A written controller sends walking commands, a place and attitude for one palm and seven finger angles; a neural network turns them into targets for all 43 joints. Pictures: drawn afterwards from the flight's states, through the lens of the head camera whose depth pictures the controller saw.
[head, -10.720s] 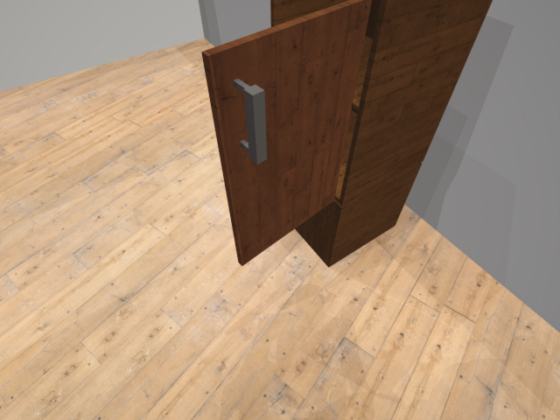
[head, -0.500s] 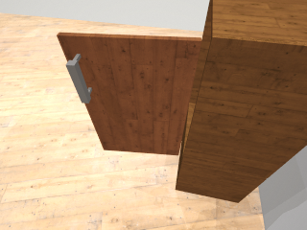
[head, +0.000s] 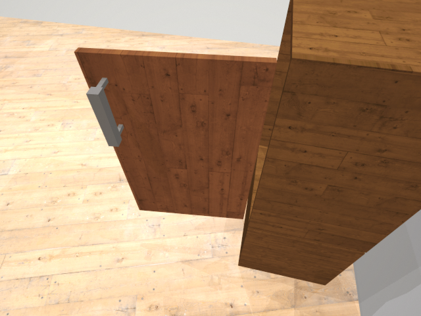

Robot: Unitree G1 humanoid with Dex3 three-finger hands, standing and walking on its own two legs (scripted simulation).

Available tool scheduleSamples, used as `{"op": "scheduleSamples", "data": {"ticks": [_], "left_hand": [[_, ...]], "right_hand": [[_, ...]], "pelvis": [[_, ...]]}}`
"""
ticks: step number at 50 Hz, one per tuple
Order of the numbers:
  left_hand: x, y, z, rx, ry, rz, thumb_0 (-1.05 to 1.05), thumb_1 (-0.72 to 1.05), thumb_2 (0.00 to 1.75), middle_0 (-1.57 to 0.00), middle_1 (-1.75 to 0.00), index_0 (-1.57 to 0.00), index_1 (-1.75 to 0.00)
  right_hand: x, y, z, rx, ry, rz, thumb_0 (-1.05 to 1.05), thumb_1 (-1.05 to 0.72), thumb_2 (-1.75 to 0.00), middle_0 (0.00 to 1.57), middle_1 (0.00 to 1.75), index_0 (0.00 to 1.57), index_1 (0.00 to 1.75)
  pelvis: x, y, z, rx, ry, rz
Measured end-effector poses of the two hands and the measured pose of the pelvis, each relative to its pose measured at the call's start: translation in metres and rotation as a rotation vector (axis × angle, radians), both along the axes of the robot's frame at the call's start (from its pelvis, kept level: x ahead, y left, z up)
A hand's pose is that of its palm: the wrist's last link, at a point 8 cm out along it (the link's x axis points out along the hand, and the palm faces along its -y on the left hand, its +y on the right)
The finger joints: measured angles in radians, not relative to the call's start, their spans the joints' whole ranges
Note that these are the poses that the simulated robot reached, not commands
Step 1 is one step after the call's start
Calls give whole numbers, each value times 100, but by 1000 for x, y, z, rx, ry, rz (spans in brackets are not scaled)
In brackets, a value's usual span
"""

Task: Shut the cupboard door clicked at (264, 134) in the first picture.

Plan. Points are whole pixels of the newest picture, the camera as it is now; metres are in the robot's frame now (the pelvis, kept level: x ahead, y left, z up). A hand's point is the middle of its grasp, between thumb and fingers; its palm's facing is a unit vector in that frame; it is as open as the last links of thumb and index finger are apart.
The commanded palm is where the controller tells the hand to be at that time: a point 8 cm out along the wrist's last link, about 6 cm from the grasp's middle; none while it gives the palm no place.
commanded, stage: look again from close up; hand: left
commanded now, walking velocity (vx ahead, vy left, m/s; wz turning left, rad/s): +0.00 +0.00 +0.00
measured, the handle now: (109, 113) +0.48 +0.25 +0.12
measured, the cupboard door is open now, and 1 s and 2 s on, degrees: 97 97 97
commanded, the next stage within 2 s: raise the hand and make a fist in 0.02 s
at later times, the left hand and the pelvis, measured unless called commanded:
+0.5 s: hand (128, 314) +0.13 +0.15 -0.03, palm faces -0.05 -1.00 -0.01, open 6.4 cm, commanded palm +0.11 +0.22 -0.02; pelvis -0.05 -0.04 -0.06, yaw +4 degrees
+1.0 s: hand (97, 289) +0.15 +0.19 +0.04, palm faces +0.01 -1.00 -0.06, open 4.0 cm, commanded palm +0.12 +0.24 +0.04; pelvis -0.05 -0.01 -0.04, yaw +4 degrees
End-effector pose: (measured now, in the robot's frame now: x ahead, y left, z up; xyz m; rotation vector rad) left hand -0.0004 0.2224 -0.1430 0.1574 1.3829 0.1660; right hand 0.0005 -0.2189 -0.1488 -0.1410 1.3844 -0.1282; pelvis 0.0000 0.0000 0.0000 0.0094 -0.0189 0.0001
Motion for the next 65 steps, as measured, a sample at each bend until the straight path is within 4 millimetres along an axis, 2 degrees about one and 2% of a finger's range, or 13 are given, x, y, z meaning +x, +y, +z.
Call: {"op": "scheduleSamples", "data": {"ticks": [7,8,14,16,18,21,26,31,35,39,48,56,65], "left_hand": [[3,-2,0,7,-9,-4,1,91,90,-20,-30,-20,-30],[13,2,4,7,-70,58,1,92,90,-21,-30,-20,-30],[130,7,116,57,-914,67,2,92,90,-23,-33,-22,-32],[155,1,144,22,-1142,23,2,92,90,-25,-35,-24,-34],[164,-7,158,-39,-1320,-50,1,92,90,-27,-38,-26,-37],[154,-18,150,-122,-1427,-202,1,91,90,-31,-42,-31,-42],[106,-9,113,-176,-1288,-180,1,90,90,-40,-51,-40,-51],[81,6,127,-65,-1356,-113,2,90,90,-49,-61,-49,-61],[96,3,148,-84,-1439,-179,2,90,90,-56,-69,-56,-69],[120,-1,155,-152,-1370,-244,2,90,90,-64,-77,-63,-77],[134,21,182,-110,-1342,-192,2,90,90,-80,-95,-79,-95],[137,25,195,-120,-1364,-209,2,90,90,-95,-111,-94,-111],[147,33,224,-93,-1409,-206,2,90,90,-111,-129,-111,-129]], "right_hand": [[7,-8,2,-10,-13,4,0,-91,-90,20,29,20,30],[10,-11,3,-26,-52,8,0,-91,-90,20,29,20,30],[61,-33,19,-64,-482,54,1,-91,-90,20,29,20,30],[84,-41,26,-62,-588,85,1,-91,-90,20,29,20,30],[106,-48,34,-68,-685,118,1,-91,-90,20,30,20,30],[135,-58,45,-85,-806,166,1,-91,-90,20,30,20,30],[169,-63,60,-113,-942,222,1,-91,-90,20,29,20,30],[176,-47,55,-102,-964,285,1,-91,-90,20,29,20,30],[162,-28,39,-56,-901,294,1,-91,-90,20,29,20,30],[136,-15,29,-11,-824,240,1,-91,-90,20,30,20,30],[97,-13,29,-25,-721,161,1,-90,-90,21,30,20,30],[118,-15,46,-71,-764,202,1,-90,-90,20,30,20,30],[162,10,74,-28,-887,251,1,-91,-90,20,30,20,30]], "pelvis": [[0,-4,0,-4,6,4],[-3,-5,-2,-5,5,9],[-12,-12,-15,10,42,73],[-20,-16,-21,7,77,78],[-29,-22,-30,12,120,72],[-41,-31,-46,17,163,64],[-54,-38,-64,8,178,70],[-61,-39,-72,-24,172,95],[-64,-38,-71,-42,160,107],[-63,-34,-63,-42,151,99],[-49,-17,-44,-30,137,73],[-40,-5,-37,-33,118,78],[-32,0,-28,-36,80,84]]}}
